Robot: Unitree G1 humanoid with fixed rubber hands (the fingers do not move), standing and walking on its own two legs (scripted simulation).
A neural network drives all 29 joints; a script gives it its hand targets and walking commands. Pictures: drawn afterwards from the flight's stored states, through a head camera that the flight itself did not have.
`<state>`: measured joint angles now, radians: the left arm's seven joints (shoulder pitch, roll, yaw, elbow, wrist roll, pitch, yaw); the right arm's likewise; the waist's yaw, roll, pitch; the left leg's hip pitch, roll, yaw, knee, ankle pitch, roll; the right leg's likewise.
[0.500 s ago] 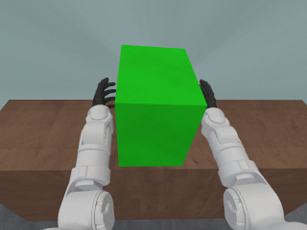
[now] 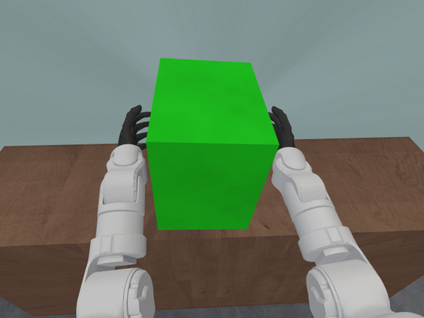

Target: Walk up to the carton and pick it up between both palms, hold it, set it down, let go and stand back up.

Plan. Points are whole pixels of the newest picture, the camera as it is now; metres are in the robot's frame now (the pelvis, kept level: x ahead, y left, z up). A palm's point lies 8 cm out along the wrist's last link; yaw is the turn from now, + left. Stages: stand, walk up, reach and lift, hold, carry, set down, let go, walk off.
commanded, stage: hold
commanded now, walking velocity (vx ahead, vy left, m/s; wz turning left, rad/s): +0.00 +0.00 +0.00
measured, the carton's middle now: (204, 145) +0.43 -0.01 +0.11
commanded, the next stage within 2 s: none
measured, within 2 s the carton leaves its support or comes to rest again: neither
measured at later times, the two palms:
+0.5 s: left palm (124, 141) +0.37 +0.14 +0.19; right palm (283, 141) +0.36 -0.15 +0.17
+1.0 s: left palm (117, 138) +0.36 +0.14 +0.20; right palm (281, 136) +0.36 -0.14 +0.19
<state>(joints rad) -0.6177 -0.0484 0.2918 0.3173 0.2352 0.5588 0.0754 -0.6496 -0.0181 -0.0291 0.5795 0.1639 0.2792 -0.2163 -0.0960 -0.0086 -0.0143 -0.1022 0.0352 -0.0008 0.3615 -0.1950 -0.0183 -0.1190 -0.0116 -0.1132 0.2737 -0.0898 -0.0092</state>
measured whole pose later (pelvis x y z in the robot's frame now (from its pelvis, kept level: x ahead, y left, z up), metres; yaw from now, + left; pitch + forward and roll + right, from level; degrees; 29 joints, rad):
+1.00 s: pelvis -0.01 +0.00 +0.00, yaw +0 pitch -7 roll -1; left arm -0.68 -0.04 0.34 0.23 0.30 0.72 0.02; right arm -0.73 0.00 -0.05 0.57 0.18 0.38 -0.23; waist -0.09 -0.02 0.01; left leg -0.05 0.04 -0.01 0.37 -0.19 -0.02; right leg -0.07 -0.01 -0.12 0.29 -0.10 -0.01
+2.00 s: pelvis +0.00 -0.01 +0.00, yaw +1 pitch -8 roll -1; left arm -0.66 -0.04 0.33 0.19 0.30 0.73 0.01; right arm -0.72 -0.01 -0.02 0.53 0.21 0.40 -0.25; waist -0.09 -0.02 0.02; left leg -0.03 0.04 -0.01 0.37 -0.20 -0.02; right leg -0.05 -0.01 -0.12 0.30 -0.11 -0.02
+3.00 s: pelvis +0.00 +0.00 +0.00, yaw +1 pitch -7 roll -1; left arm -0.67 -0.04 0.33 0.22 0.29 0.72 0.03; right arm -0.73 -0.02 -0.03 0.55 0.21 0.38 -0.24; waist -0.08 -0.01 0.02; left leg -0.04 0.04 -0.01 0.37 -0.20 -0.02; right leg -0.06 -0.01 -0.12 0.29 -0.11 -0.01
